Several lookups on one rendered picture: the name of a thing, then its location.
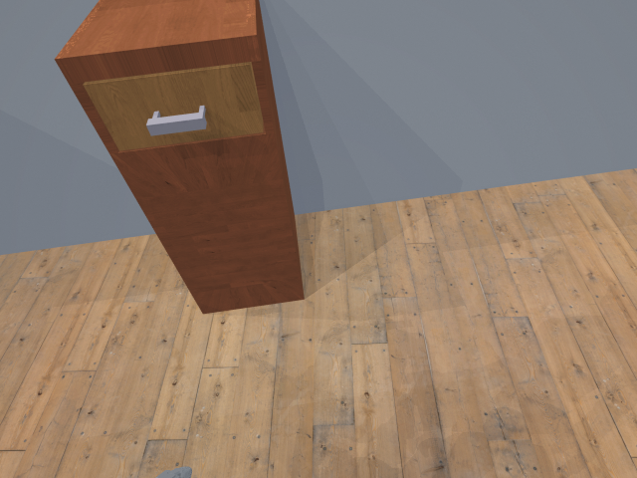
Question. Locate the cabinet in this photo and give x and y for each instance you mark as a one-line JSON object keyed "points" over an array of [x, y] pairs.
{"points": [[222, 208]]}

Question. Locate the drawer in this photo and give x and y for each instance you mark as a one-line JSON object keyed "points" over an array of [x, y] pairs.
{"points": [[228, 92]]}

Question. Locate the handle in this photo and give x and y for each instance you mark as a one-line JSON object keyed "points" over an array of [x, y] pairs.
{"points": [[173, 124]]}

